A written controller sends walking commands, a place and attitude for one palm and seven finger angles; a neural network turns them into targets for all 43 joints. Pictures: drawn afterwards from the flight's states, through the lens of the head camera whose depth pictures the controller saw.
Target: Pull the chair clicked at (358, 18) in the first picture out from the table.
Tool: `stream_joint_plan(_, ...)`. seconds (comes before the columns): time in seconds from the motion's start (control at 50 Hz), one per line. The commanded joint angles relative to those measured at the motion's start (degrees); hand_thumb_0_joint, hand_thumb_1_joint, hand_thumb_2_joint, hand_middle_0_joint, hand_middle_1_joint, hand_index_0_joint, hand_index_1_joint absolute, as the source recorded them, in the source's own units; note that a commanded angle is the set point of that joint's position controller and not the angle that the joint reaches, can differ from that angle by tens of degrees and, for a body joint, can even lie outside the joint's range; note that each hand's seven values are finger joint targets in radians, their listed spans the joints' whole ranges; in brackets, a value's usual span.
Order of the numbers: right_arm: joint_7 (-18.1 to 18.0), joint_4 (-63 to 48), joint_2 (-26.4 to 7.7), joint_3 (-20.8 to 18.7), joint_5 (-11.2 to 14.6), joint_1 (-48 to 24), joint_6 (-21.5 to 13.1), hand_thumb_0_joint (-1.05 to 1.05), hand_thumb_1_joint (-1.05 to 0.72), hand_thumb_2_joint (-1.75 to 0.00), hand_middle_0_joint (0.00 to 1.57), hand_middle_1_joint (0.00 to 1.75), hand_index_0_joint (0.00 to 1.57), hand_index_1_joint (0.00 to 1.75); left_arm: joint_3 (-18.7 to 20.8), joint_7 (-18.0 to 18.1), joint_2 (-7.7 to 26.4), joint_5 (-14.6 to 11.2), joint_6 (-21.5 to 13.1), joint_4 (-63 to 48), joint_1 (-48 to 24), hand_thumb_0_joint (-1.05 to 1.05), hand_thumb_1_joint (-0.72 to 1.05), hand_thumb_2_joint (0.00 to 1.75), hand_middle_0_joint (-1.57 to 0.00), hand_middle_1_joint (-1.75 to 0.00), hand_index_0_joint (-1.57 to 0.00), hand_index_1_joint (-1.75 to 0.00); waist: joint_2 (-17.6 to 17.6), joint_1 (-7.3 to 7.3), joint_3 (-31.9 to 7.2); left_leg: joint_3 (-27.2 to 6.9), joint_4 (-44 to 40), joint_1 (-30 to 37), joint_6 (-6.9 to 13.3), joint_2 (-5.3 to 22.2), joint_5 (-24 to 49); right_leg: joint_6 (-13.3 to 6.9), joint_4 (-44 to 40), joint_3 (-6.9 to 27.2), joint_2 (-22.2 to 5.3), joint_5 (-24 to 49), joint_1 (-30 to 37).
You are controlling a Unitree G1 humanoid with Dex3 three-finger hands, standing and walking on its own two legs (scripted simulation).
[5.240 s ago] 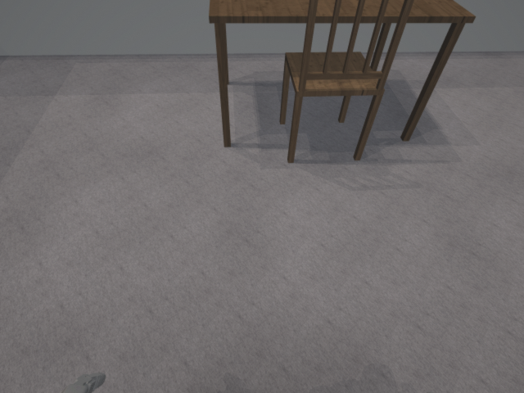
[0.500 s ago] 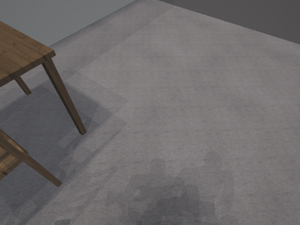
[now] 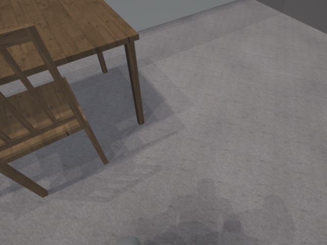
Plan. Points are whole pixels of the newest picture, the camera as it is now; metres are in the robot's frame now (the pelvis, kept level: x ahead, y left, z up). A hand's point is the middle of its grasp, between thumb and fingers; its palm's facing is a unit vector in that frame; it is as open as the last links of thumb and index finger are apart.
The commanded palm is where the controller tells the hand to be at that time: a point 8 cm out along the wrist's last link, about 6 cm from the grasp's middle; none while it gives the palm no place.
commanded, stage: turn to face it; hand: left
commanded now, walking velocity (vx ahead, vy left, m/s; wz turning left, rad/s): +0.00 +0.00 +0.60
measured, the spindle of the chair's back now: (5, 102) +0.52 +0.60 -0.05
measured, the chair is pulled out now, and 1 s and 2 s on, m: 0.00 0.00 0.00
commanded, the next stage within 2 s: take the last steps up to it in 0.88 s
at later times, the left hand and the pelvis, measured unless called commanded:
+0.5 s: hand out of the picture +0.07 +0.25 -0.14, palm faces +0.26 -0.93 -0.27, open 7.4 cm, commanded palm none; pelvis -0.01 +0.02 +0.00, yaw +15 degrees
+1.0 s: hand out of the picture -0.13 +0.20 -0.18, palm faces +0.53 -0.81 -0.25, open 7.4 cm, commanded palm none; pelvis -0.05 +0.01 -0.01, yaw +30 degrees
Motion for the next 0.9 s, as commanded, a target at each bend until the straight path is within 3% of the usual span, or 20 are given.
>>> stream_joint_plan(0.0, -0.33, -5.05, -4.41, -0.15, 0.32, 1.09, -3.15, 0.00, -0.90, -0.90, 0.20, 0.30, 0.20, 0.30, 4.21, 0.49, 13.41, -0.60, -0.48, -2.50, 1.59, 0.00, 0.90, 0.90, -0.20, -0.30, -0.20, -0.30, -9.94, -0.53, -10.91, 2.95, -18.58, 6.92, 1.68, -1.10, 9.44, -3.43, 0.32, 5.99, -10.97, 25.35, 7.38)
stream_joint_plan(0.02, -0.41, -4.26, -7.65, -1.06, 0.21, 4.56, -3.66, 0.00, -0.90, -0.90, 0.20, 0.30, 0.20, 0.30, 4.03, 0.28, 12.18, -1.11, -0.19, -2.99, 1.69, 0.00, 0.90, 0.90, -0.20, -0.30, -0.20, -0.30, -2.26, -2.65, -13.24, -1.84, -24.38, 17.26, 3.27, 2.10, 19.03, -0.39, 8.82, 4.23, -8.87, 18.51, -0.43)
stream_joint_plan(0.04, -0.80, -4.12, -14.69, -2.85, 0.03, 8.29, -4.12, 0.00, -0.90, -0.90, 0.20, 0.30, 0.20, 0.30, 3.23, -0.19, 8.32, -1.42, -0.06, -5.57, -0.36, 0.00, 0.90, 0.90, -0.20, -0.30, -0.20, -0.30, 16.69, -5.37, -14.07, -22.43, -26.41, 26.94, 9.73, 17.72, 38.90, 4.56, 21.84, 3.13, -0.54, -11.63, -18.37)
stream_joint_plan(0.06, -1.38, -2.49, -16.94, -3.29, 0.35, 12.36, -3.76, 0.00, -0.90, -0.90, 0.20, 0.30, 0.20, 0.30, 2.41, 0.07, 7.51, -0.93, 0.48, -7.53, -5.28, 0.00, 0.90, 0.90, -0.20, -0.30, -0.20, -0.30, 17.12, -7.28, -13.58, -26.47, -25.87, 24.86, 16.08, 22.78, 52.55, 4.88, 29.81, 9.46, 1.85, -22.26, -22.83)
stream_joint_plan(0.08, -1.81, -2.29, -15.57, -2.81, 0.07, 11.76, -3.80, 0.00, -0.90, -0.90, 0.20, 0.30, 0.20, 0.30, 2.64, 0.02, 8.08, -0.80, 0.77, -7.72, -6.04, 0.00, 0.90, 0.90, -0.20, -0.30, -0.20, -0.30, 11.27, -6.19, -12.10, -22.39, -25.09, 23.23, 17.26, 22.20, 51.54, 4.21, 33.84, 12.23, 0.66, -18.61, -23.46)
stream_joint_plan(0.12, -2.65, -3.33, -11.53, -1.66, 0.04, 5.69, -4.13, 0.00, -0.90, -0.90, 0.20, 0.30, 0.20, 0.30, 3.25, 0.06, 8.15, -0.92, 0.85, -5.31, -5.84, 0.00, 0.90, 0.90, -0.20, -0.30, -0.20, -0.30, 13.73, -3.80, -9.82, -17.47, -24.86, 18.99, 13.93, 14.38, 48.69, 4.54, 36.10, 14.71, 1.60, -11.08, -22.48)
stream_joint_plan(0.18, -2.58, -4.82, -9.60, -0.85, 0.19, 2.27, -4.55, 0.00, -0.90, -0.90, 0.20, 0.30, 0.20, 0.30, 3.39, -0.44, 8.54, -0.91, 0.86, -3.37, -2.86, 0.00, 0.90, 0.90, -0.20, -0.30, -0.20, -0.30, 9.16, -1.74, -9.21, -13.80, -26.23, 16.11, 11.82, 9.98, 43.43, 5.14, 35.59, 14.70, 2.79, -4.77, -19.26)
stream_joint_plan(0.24, -2.58, -4.47, -9.46, -0.91, 0.19, 4.15, -4.48, 0.00, -0.90, -0.90, 0.20, 0.30, 0.20, 0.30, 3.26, -0.11, 8.66, -0.96, 0.95, -3.38, -3.89, 0.00, 0.90, 0.90, -0.20, -0.30, -0.20, -0.30, 6.56, -2.28, -8.66, -16.25, -27.41, 15.76, 12.72, 9.79, 39.80, 5.56, 32.18, 15.39, 3.42, -3.88, -18.13)
stream_joint_plan(0.36, -2.44, -3.62, -9.90, -1.55, -0.32, 6.39, -3.90, 0.00, -0.90, -0.90, 0.20, 0.30, 0.20, 0.30, 2.83, 0.41, 7.71, -1.27, 0.82, -6.01, -8.42, 0.00, 0.90, 0.90, -0.20, -0.30, -0.20, -0.30, 8.12, -3.64, -7.51, -23.36, -27.14, 15.62, 14.86, 10.30, 35.27, 5.37, 21.09, 16.28, 5.35, -7.75, -15.80)
stream_joint_plan(0.44, -2.38, -3.95, -10.04, -1.82, -0.40, 4.63, -3.50, 0.00, -0.90, -0.90, 0.20, 0.30, 0.20, 0.30, 2.49, 0.59, 7.19, -1.63, 0.27, -6.36, -6.76, 0.00, 0.90, 0.90, -0.20, -0.30, -0.20, -0.30, 10.40, -2.61, -8.49, -25.22, -24.27, 12.06, 14.15, 8.53, 39.18, 4.27, 10.16, 15.48, 8.11, -7.57, -7.69)
stream_joint_plan(0.5, -2.18, -4.28, -9.22, -1.86, 0.12, 3.45, -3.37, 0.00, -0.90, -0.90, 0.20, 0.30, 0.20, 0.30, 2.70, 0.94, 7.94, -1.90, -0.61, -5.48, -2.46, 0.00, 0.90, 0.90, -0.20, -0.30, -0.20, -0.30, 8.52, -0.31, -10.48, -25.30, -19.93, 6.54, 11.02, 5.63, 35.89, 3.47, -4.94, 14.97, 8.53, 3.01, 4.02)
stream_joint_plan(0.52, -1.95, -4.52, -7.39, -1.65, 0.54, 4.11, -3.44, 0.00, -0.90, -0.90, 0.20, 0.30, 0.20, 0.30, 3.16, 1.16, 9.75, -1.63, -1.29, -5.18, -0.56, 0.00, 0.90, 0.90, -0.20, -0.30, -0.20, -0.30, 3.55, 0.48, -11.76, -22.95, -15.45, 0.86, 7.93, 2.74, 27.83, 2.44, -12.28, 18.60, 4.17, 7.69, 12.07)
stream_joint_plan(0.54, -1.63, -5.36, -3.41, -1.00, 1.06, 5.27, -3.50, 0.00, -0.90, -0.90, 0.20, 0.30, 0.20, 0.30, 4.13, 1.66, 15.48, -0.60, -1.90, -5.13, 0.39, 0.00, 0.90, 0.90, -0.20, -0.30, -0.20, -0.30, -13.45, 0.74, -12.56, -12.45, -3.18, -10.33, 3.03, -5.25, 5.99, -2.69, -16.18, 32.65, -11.02, 14.57, 19.80)
stream_joint_plan(0.56, -1.83, -6.36, -4.78, -1.40, 0.40, 4.02, -3.24, 0.00, -0.90, -0.90, 0.20, 0.30, 0.20, 0.30, 3.98, 1.58, 16.81, -0.65, -1.51, -5.58, 0.58, 0.00, 0.90, 0.90, -0.20, -0.30, -0.20, -0.30, -14.26, 1.04, -11.07, -8.63, 8.73, -11.47, 1.70, -6.73, -9.57, -8.76, -15.27, 36.63, -19.51, 22.37, 12.21)
stream_joint_plan(0.58, -1.71, -5.35, -5.85, -1.81, 0.09, 3.67, -2.58, 0.00, -0.90, -0.90, 0.20, 0.30, 0.20, 0.30, 3.59, 1.73, 13.89, -0.83, -1.56, -5.91, -1.74, 0.00, 0.90, 0.90, -0.20, -0.30, -0.20, -0.30, -9.16, 0.02, -9.01, -10.55, 16.48, -10.39, 2.04, -4.31, -6.71, -10.21, -14.96, 31.38, -16.34, 20.13, 7.26)
stream_joint_plan(0.6, -1.37, -4.01, -5.62, -1.86, -0.09, 4.51, -1.89, 0.00, -0.90, -0.90, 0.20, 0.30, 0.20, 0.30, 3.26, 1.76, 11.81, -0.93, -1.57, -6.39, -4.97, 0.00, 0.90, 0.90, -0.20, -0.30, -0.20, -0.30, -11.62, -1.31, -6.30, -10.48, 20.00, -10.20, 1.92, -2.91, -3.78, -9.14, -16.32, 28.33, -13.48, 14.42, 2.79)
stream_joint_plan(0.62, -1.08, -2.85, -5.26, -1.86, -0.27, 5.32, -1.51, 0.00, -0.90, -0.90, 0.20, 0.30, 0.20, 0.30, 2.64, 1.51, 10.57, -1.03, -1.39, -6.86, -7.23, 0.00, 0.90, 0.90, -0.20, -0.30, -0.20, -0.30, -8.06, -2.57, -4.51, -8.71, 22.97, -9.97, 1.38, -2.71, 0.07, -8.19, -15.75, 24.69, -10.01, 12.64, 1.71)
stream_joint_plan(0.66, -0.60, -1.94, -4.03, -1.35, -0.30, 6.60, -1.32, 0.00, -0.90, -0.90, 0.20, 0.30, 0.20, 0.30, 2.20, 1.29, 9.24, -0.93, -1.63, -6.75, -7.43, 0.00, 0.90, 0.90, -0.20, -0.30, -0.20, -0.30, -7.82, -3.18, -3.38, -6.80, 23.27, -10.05, 0.63, -1.99, 3.72, -6.40, -14.72, 18.56, -7.21, 14.72, 1.47)
stream_joint_plan(0.8, -0.76, -2.81, -2.57, -0.05, 0.16, 0.52, -1.55, 0.00, -0.90, -0.90, 0.20, 0.30, 0.20, 0.30, 2.83, 1.15, 11.75, -0.19, -1.57, -2.97, 1.30, 0.00, 0.90, 0.90, -0.20, -0.30, -0.20, -0.30, -10.20, 1.05, -5.18, -2.56, 6.77, -5.81, -0.24, -1.45, -0.45, -8.51, -12.51, 16.31, -8.82, 23.25, 7.42)
stream_joint_plan(0.88, -1.14, -2.49, -1.67, 0.87, 0.71, 0.55, -2.54, 0.00, -0.90, -0.90, 0.20, 0.30, 0.20, 0.30, 3.43, 1.00, 13.16, 0.11, -1.25, -1.26, 2.71, 0.00, 0.90, 0.90, -0.20, -0.30, -0.20, -0.30, -12.54, 1.54, -7.97, 0.14, -5.29, 0.74, 0.82, -2.72, -1.45, -8.63, -8.66, 15.54, -9.28, 30.72, 8.94)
